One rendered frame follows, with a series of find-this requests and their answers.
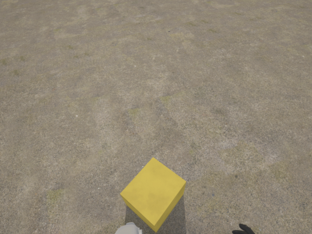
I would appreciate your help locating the left robot thigh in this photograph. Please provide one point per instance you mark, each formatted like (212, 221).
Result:
(129, 229)

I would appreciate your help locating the carton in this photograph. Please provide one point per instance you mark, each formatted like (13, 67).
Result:
(153, 193)

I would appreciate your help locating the right robot hand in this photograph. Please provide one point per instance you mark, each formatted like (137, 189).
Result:
(246, 229)

